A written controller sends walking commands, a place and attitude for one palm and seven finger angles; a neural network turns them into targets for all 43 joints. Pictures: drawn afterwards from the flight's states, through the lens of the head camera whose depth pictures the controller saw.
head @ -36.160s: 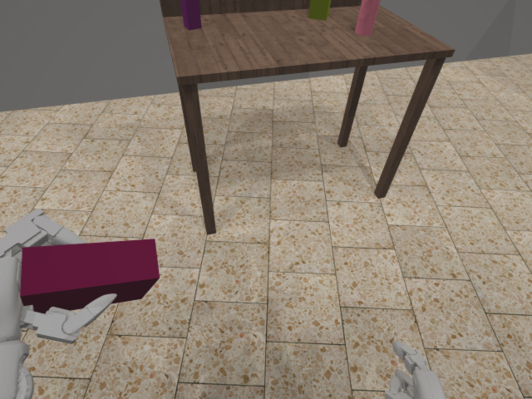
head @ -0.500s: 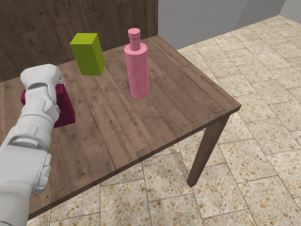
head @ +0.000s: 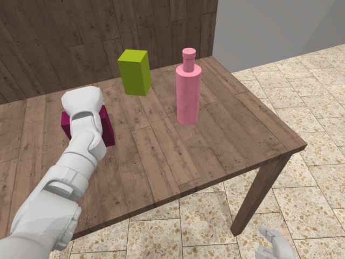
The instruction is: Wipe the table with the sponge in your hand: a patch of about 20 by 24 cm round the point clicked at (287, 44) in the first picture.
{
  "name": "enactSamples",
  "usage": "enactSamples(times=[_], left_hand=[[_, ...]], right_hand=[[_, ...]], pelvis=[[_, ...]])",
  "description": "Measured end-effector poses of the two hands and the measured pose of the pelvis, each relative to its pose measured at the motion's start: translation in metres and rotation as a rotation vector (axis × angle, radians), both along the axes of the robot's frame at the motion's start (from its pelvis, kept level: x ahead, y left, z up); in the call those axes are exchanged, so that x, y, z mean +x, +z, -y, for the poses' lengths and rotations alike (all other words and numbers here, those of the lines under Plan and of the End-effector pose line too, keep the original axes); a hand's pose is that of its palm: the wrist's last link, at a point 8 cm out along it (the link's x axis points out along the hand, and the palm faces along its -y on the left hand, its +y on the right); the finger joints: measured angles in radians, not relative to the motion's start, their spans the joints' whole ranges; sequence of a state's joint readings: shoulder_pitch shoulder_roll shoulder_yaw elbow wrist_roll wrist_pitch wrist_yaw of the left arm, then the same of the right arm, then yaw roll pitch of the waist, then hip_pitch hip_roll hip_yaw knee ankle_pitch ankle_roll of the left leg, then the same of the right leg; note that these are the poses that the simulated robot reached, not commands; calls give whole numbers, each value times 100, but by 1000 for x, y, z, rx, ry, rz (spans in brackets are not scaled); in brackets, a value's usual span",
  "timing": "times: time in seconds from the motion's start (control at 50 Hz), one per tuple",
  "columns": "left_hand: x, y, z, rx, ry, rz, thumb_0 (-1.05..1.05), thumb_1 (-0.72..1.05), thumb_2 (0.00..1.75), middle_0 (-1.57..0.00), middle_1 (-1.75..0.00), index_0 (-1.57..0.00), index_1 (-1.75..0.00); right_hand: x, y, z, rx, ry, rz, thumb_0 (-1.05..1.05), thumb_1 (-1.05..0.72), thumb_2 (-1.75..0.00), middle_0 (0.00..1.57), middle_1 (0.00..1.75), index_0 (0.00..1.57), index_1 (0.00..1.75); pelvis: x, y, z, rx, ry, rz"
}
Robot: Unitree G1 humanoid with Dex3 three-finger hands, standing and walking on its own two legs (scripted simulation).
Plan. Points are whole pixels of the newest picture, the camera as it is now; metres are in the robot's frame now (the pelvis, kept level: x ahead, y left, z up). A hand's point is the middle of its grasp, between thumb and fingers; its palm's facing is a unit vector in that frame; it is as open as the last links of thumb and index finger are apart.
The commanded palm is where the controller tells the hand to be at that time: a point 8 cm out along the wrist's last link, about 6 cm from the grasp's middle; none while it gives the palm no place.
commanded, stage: wipe back along the third lane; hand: left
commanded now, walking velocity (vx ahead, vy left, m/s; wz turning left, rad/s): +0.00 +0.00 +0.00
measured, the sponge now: (93, 135) +0.40 +0.26 +0.06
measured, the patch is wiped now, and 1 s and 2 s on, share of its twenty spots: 1.00 1.00 1.00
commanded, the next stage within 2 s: slide back across to the middle lane in 1.00 s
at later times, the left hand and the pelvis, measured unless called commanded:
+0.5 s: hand (94, 132) +0.36 +0.22 +0.13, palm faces +0.12 -0.08 -0.99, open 9.1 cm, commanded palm +0.31 +0.19 +0.16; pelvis +0.01 -0.01 +0.00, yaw +0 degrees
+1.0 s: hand (105, 151) +0.31 +0.18 +0.12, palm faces +0.15 -0.08 -0.99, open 9.0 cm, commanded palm +0.26 +0.15 +0.15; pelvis -0.02 -0.03 +0.00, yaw +0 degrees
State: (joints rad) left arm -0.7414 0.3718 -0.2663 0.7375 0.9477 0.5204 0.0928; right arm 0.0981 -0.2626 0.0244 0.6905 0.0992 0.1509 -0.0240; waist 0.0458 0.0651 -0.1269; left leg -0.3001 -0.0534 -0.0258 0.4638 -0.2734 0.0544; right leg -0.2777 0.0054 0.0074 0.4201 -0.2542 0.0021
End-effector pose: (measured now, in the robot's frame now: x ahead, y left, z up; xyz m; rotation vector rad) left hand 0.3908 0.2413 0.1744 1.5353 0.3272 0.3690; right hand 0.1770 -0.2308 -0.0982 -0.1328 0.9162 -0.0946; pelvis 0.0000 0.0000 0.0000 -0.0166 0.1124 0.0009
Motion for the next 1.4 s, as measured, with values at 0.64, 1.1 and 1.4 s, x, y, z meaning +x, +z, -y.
enactSamples(times=[0.64, 1.1, 1.4], left_hand=[[-75, 4, 40, -72, -14, 99, 1, -40, 106, -68, -154, -78, -152], [-117, -3, 73, -70, -28, 120, 1, -38, 110, -67, -153, -78, -150], [-123, 2, 68, -119, -18, 109, 0, -40, 112, -70, -151, -81, -147]], right_hand=[[64, 26, -20, 83, 147, 169, 1, -90, -90, 20, 30, 20, 30], [33, 21, 9, 100, 117, 170, 1, -90, -90, 20, 30, 20, 30], [37, 26, 33, 60, 81, 217, 1, -90, -90, 20, 30, 20, 30]], pelvis=[[1, -3, 17, 10, 5, 69], [-19, -4, 38, 25, -5, 117], [-17, -5, 55, 33, -24, 132]])
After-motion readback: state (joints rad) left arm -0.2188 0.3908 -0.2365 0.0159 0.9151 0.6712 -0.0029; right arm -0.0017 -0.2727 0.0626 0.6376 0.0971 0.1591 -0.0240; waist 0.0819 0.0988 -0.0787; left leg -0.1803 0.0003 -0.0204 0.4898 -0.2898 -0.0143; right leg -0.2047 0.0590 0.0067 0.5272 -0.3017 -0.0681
